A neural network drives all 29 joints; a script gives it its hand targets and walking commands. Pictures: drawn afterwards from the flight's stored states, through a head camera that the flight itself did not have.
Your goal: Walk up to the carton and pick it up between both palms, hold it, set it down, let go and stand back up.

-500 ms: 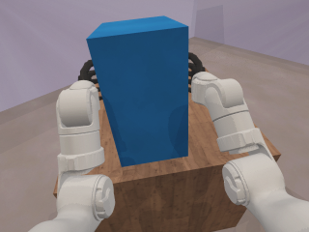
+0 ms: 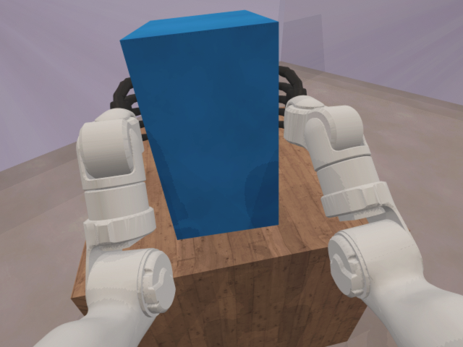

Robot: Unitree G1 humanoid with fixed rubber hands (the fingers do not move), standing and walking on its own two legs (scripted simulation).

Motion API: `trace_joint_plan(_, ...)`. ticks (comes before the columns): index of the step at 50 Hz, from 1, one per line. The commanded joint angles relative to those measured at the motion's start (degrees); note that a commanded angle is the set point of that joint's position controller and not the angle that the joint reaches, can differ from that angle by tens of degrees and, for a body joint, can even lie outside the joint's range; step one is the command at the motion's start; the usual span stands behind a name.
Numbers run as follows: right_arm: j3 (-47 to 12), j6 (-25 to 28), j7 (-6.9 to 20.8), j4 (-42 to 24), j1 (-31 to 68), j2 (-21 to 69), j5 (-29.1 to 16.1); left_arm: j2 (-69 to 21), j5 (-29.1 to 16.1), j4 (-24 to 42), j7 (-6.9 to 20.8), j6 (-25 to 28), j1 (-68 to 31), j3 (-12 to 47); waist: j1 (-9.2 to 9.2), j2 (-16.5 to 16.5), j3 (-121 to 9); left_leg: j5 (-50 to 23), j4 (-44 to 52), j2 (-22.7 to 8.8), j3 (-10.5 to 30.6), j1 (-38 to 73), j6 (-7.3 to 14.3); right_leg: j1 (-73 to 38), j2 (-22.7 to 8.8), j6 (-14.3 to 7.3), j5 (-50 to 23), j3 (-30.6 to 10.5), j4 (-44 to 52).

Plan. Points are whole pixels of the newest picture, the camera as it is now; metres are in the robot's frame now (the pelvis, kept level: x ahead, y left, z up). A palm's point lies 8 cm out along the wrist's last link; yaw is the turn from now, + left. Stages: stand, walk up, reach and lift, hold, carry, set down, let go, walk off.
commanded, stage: hold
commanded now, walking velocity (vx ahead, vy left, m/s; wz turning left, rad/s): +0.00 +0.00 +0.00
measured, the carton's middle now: (212, 119) +0.39 +0.02 +0.27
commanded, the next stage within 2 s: none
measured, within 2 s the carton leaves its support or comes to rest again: neither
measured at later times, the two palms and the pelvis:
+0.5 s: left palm (115, 125) +0.34 +0.15 +0.30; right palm (295, 105) +0.35 -0.10 +0.30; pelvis +0.00 +0.01 +0.00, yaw +3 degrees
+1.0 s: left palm (119, 131) +0.34 +0.15 +0.28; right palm (294, 110) +0.36 -0.10 +0.29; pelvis -0.01 -0.01 -0.01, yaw +5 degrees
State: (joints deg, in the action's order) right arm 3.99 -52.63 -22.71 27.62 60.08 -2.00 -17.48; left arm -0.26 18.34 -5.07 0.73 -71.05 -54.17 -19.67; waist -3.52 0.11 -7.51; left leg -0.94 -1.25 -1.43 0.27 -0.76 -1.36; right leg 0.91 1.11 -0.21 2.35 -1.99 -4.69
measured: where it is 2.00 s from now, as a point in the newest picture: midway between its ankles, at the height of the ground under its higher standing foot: outside the picture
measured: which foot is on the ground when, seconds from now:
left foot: down 0.00-1.00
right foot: down 0.00-1.00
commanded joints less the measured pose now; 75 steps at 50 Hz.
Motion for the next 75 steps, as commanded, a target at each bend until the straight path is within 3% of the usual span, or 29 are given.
trace_joint_plan(1, -11.96, 5.62, 6.08, -17.92, 48.8, 27.55, -8.84, -26.85, -13.96, 9.46, 9.25, 3.95, -46.2, 20.92, 0.11, 1.52, -26.32, -15.77, -4.6, 1.43, 1.05, 12.74, 1.69, -3.08, 0.42, 5.26, -8.33, -0.61, -0.98)
trace_joint_plan(18, -12.02, 6.12, 7.44, -17.84, 48.39, 26.86, -8.5, -29.07, -15.18, 11.31, 7.37, 4.05, -46.76, 24.35, -1.24, 3.85, -29.12, -17.75, -6.54, 1.32, 1.15, 15.76, 0.03, 0.68, 1.17, 3.79, -5.35, 0.12, -0.09)
trace_joint_plan(19, -14.56, 10.7, 4.72, -33.13, 47.48, 27.88, -13.74, -38.39, -19.64, 23.39, 10.52, 11.86, -46.67, 32.16, -6.02, -1.28, -51.51, -28.57, -23.24, 4.76, 1.16, 17.79, -0.78, -15.2, 4.23, 3.57, -22.75, 6.59, -5.65)
trace_joint_plan(20, -18.47, 10.43, 2.43, -31.71, 47.92, 28.43, -15.17, -34.01, -15.85, 22.76, 12.23, 13.53, -48.84, 31.16, -5.76, 5.1, -50.08, -27.86, -22.94, 4.32, 1.01, 25.62, -1.1, -5.57, 3.69, 3.59, -27.75, 5.51, -7.62)
trace_joint_plan(22, -15.82, 10.4, 1.32, -22.74, 43.43, 22.33, -14.18, -30.68, -10.9, 16.61, 13.51, 12.82, -46.42, 27.94, -4.34, 3.21, -34.98, -23.21, -21.32, 4.33, 1.64, 19.22, -2.21, -2.85, 3.05, 3.01, -19.19, 7.09, -6.47)
trace_joint_plan(25, -12.75, 11.22, 1.88, -15.34, 39.29, 16.7, -12.26, -28.36, -8.77, 9.08, 11.82, 12.36, -40.16, 24.76, -3.98, 1.4, -16.65, -6.29, -13.97, 4.11, -0.77, 3.08, -1.66, -5.53, 3.46, 2.1, -2.24, 7.78, -6.67)
trace_joint_plan(27, -10.56, 12.13, 2.42, -12.31, 39.77, 15.88, -11.19, -28.88, -8.34, 5.68, 10.9, 12.78, -40.24, 22.84, -4.34, 2.03, -10.77, 3.73, -10.19, 3.76, -1.64, -6.05, -0.5, -8.96, 3.85, 1.92, 1.99, 7.75, -8.57)
trace_joint_plan(30, -9.22, 13.2, 2.99, -10.02, 42.14, 17.07, -10.76, -30.7, -8.44, 4.27, 10.09, 14.07, -43.19, 22.94, -4.76, 3.41, -10.82, 7.88, -9.48, 3.62, -1.56, -8.63, 0.02, -9.01, 4.27, 2.0, 2.96, 7.8, -9.86)
trace_joint_plan(38, -10.95, 13.86, 3.18, -11.87, 47.33, 22.9, -11.67, -31.6, -12.31, 5.79, 7.95, 17.58, -51.16, 25.48, -4.43, 2.39, -22.43, 1.64, -15.45, 4.72, -1.31, 1.69, -0.41, -0.63, 3.82, 3.2, 3.07, 8.06, -7.87)
trace_joint_plan(43, -11.69, 13.24, 2.72, -13.94, 47.64, 24.54, -11.62, -30.77, -13.0, 4.55, 7.57, 17.79, -50.59, 25.03, -4.21, 0.92, -25.57, -0.18, -17.4, 5.34, -0.88, 4.07, 0.26, 1.06, 2.93, 4.08, 2.34, 7.88, -6.53)
trace_joint_plan(49, -12.64, 12.74, 1.72, -16.38, 46.25, 24.27, -12.1, -30.36, -12.1, 4.88, 8.68, 16.8, -47.25, 24.72, -4.39, 0.67, -25.94, -5.06, -18.48, 5.56, -0.09, 6.07, 0.35, -0.26, 2.26, 4.51, -3.6, 7.6, -6.35)
trace_joint_plan(59, -13.39, 12.77, 1.11, -18.51, 42.97, 21.71, -12.85, -31.43, -11.73, 9.96, 9.79, 14.63, -42.97, 27.67, -5.45, 2.77, -21.95, -9.01, -17.25, 4.7, 0.04, 6.28, -1.06, -2.82, 2.73, 3.31, -5.94, 7.51, -6.76)
trace_joint_plan(67, -13.78, 12.8, 1.69, -19.19, 42.33, 20.38, -13.18, -32.92, -12.74, 13.47, 8.74, 14.41, -43.01, 30.19, -5.64, 4.42, -21.91, -8.51, -16.06, 4.07, -0.36, 5.06, -2.13, -4.54, 3.9, 2.25, -3.61, 7.49, -7.7)
trace_joint_plan(75, -14.44, 12.51, 2.05, -19.45, 42.39, 20.4, -13.47, -32.8, -13.3, 14.05, 7.52, 14.34, -43.2, 30.51, -4.94, 3.56, -22.74, -8.7, -16.39, 3.99, -0.58, 5.76, -2.12, -4.26, 4.11, 2.18, -3.25, 7.35, -7.58)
